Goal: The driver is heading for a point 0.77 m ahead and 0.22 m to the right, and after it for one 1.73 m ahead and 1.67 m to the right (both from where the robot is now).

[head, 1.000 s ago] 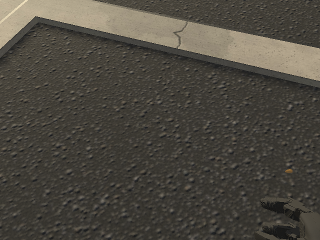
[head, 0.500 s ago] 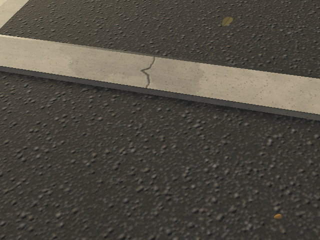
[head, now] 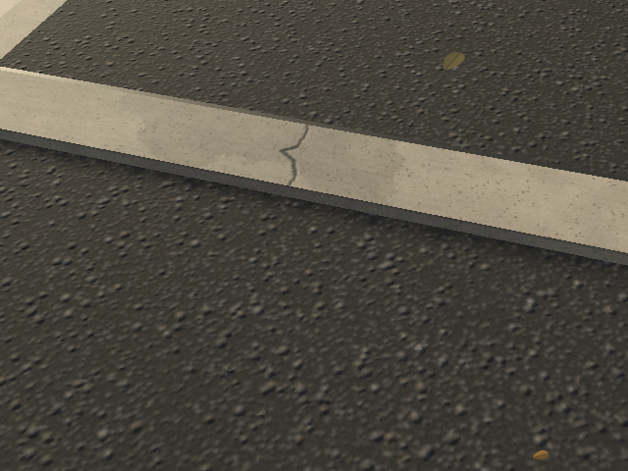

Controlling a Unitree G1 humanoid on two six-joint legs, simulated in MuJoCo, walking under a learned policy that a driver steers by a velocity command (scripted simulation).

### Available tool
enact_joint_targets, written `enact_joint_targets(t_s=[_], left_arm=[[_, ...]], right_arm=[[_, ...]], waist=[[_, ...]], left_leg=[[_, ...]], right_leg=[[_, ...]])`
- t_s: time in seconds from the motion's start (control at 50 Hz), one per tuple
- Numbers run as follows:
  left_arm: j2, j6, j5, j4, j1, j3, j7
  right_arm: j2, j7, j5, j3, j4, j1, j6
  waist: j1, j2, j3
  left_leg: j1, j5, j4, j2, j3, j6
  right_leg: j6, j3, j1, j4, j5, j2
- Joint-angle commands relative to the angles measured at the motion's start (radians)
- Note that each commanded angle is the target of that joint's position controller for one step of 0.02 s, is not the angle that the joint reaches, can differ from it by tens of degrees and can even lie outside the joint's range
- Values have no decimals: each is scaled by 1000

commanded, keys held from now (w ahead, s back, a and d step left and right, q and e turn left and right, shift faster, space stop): no key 0.30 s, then w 0.68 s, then w+e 0.02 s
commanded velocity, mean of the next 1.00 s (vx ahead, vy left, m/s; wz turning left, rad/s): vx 0.24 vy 0.00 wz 0.00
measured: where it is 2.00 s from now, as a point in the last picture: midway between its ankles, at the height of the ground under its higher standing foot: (354, 326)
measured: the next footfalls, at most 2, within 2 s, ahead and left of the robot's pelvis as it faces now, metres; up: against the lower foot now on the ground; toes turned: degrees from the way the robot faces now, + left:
left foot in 1.06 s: +0.46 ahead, +0.13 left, +0.00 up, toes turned +2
right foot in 1.66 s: +0.72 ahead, -0.15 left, +0.00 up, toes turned -23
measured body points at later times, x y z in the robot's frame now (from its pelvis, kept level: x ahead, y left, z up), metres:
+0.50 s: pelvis +0.02 -0.01 +0.00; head +0.02 -0.01 +0.45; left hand +0.10 +0.25 -0.14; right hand -0.04 -0.26 -0.16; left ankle -0.08 +0.12 -0.73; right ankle +0.05 -0.10 -0.72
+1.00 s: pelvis +0.22 -0.01 +0.00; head +0.25 +0.00 +0.45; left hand +0.14 +0.24 -0.14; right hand +0.44 -0.23 -0.10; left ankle +0.41 +0.13 -0.70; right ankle +0.06 -0.12 -0.73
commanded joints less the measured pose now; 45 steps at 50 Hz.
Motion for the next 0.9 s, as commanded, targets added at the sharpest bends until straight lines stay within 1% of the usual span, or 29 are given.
enact_joint_targets(t_s=[0.02,0.14,0.3,0.32,0.34,0.36,0.38,0.4,0.42,0.44,0.46,0.48,0.5,0.52,0.54,0.56,0.58,0.6,0.62,0.64,0.66,0.68,0.7,0.72,0.76,0.8,0.84,0.9], left_arm=[[106,-4,0,-33,-25,21,7],[100,2,0,-1,-22,20,12],[91,4,0,36,-8,16,16],[82,5,0,50,11,13,16],[88,6,-4,56,16,16,17],[96,3,-7,58,15,20,16],[96,-5,-7,51,-8,21,14],[84,-20,-11,35,-46,19,7],[70,-39,-18,22,-74,16,-3],[70,-55,-20,13,-84,17,-12],[73,-68,-25,11,-79,18,-19],[70,-80,-31,8,-72,18,-26],[64,-90,-37,12,-52,17,-32],[59,-95,-39,34,7,22,-35],[77,-95,-37,75,102,37,-35],[116,-93,-35,112,234,57,-34],[211,-96,-30,136,372,83,-30],[211,-105,-20,154,461,68,-43],[146,-119,-11,134,360,39,-42],[110,-126,-11,100,268,24,-44],[98,-127,-8,82,214,15,-48],[85,-127,-5,72,194,6,-50],[69,-121,0,75,202,-1,-47],[71,-117,2,81,229,-4,-42],[99,-113,3,92,275,-3,-28],[125,-108,5,89,290,0,-15],[134,-103,6,81,297,2,-7],[140,-100,-4,87,340,8,-2]], right_arm=[[-100,-3,-1,-12,-8,63,-11],[-81,-4,-3,-7,1,91,-20],[-58,-6,-3,-4,6,136,-28],[-51,-6,-2,-3,16,162,-28],[-64,-8,3,-8,15,169,-26],[-88,-11,8,-16,3,162,-26],[-103,-13,12,-22,-8,175,-29],[-129,-13,17,-33,-10,203,-37],[-169,-14,24,-48,-16,196,-48],[-178,-14,25,-55,-21,180,-59],[-157,-11,23,-55,-26,176,-69],[-141,-6,26,-54,-30,175,-76],[-133,0,32,-54,-35,167,-78],[-133,5,35,-54,-44,143,-76],[-138,10,31,-54,-53,136,-76],[-138,13,27,-52,-65,113,-80],[-74,12,26,-35,-104,95,-91],[-37,10,29,-26,-134,87,-109],[-78,18,55,-40,-145,59,-121],[-90,27,62,-44,-149,40,-128],[-87,28,55,-50,-146,32,-132],[-95,27,45,-61,-145,26,-129],[-98,30,39,-68,-141,35,-122],[-86,33,38,-70,-140,36,-114],[-66,35,30,-71,-159,-15,-101],[-52,34,24,-66,-201,-111,-98],[-42,39,25,-58,-232,-194,-100],[-44,53,30,-50,-261,-288,-103]], waist=[[2,0,-30],[7,2,-5],[10,6,10],[8,12,-8],[7,26,13],[3,51,42],[-11,68,77],[-32,109,110],[-35,167,152],[-31,177,183],[-25,167,192],[-17,157,192],[0,142,183],[35,129,158],[69,118,106],[128,71,37],[164,-181,-27],[167,-299,-118],[110,-168,-42],[79,-109,15],[54,-61,40],[39,-52,55],[28,-64,49],[26,-71,45],[31,-53,55],[44,-40,75],[60,-53,85],[83,-59,103]], left_leg=[[-177,155,-107,30,-22,24],[-203,103,-127,29,-22,26],[-215,75,-140,26,-19,28],[-209,-18,-154,24,-18,34],[-223,-131,-164,27,-30,52],[-235,-245,-178,44,-61,82],[-233,-341,-213,80,-115,115],[-200,-405,-272,150,-212,157],[-169,-412,-335,252,-329,204],[-141,-356,-349,317,-387,234],[-89,-266,-336,330,-385,238],[-47,-179,-311,319,-353,225],[-46,-114,-279,291,-299,201],[-103,-56,-238,244,-228,172],[-176,87,-162,191,-173,152],[-247,281,4,137,-104,122],[-456,262,367,-2,40,39],[-595,-151,653,-73,-38,23],[-676,-123,792,-5,-123,54],[-686,-25,806,47,-116,84],[-676,70,758,87,-100,99],[-645,131,699,115,-88,101],[-601,166,659,126,-73,94],[-586,186,626,128,-56,83],[-622,231,554,129,-30,51],[-664,289,427,129,-25,24],[-642,369,288,113,-10,11],[-593,441,156,83,18,12]], right_leg=[[-44,71,185,-61,193,-63],[-34,71,187,-75,132,-57],[-30,73,182,-87,95,-54],[-28,61,187,-87,-20,-42],[-26,40,157,-68,-166,-20],[-24,14,103,-35,-304,5],[-22,1,29,5,-365,19],[-16,-25,-52,79,-325,31],[-13,-51,-130,184,-213,20],[-23,-21,-196,242,-182,-27],[-33,-6,-251,263,-208,-53],[-42,-6,-266,227,-238,-66],[-48,-24,-206,137,-230,-62],[-48,-66,-53,28,-171,-32],[-42,-100,137,-4,-102,24],[-60,-33,309,-30,-66,3],[-169,344,487,-191,-179,-202],[-281,739,576,-363,-235,-388],[-266,704,500,-356,-286,-412],[-228,563,418,-360,-263,-370],[-197,454,360,-378,-215,-330],[-171,357,315,-390,-119,-290],[-153,279,288,-402,-51,-253],[-150,234,281,-410,13,-236],[-165,186,282,-427,109,-231],[-175,164,277,-444,142,-238],[-169,125,258,-456,153,-226],[-163,82,263,-465,157,-228]])
Keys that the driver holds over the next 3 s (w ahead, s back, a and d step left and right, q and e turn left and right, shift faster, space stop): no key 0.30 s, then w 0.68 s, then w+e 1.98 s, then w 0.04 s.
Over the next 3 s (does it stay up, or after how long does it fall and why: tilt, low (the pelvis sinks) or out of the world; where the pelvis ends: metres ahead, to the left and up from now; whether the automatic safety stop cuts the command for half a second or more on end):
stays up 1.15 -0.47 0.01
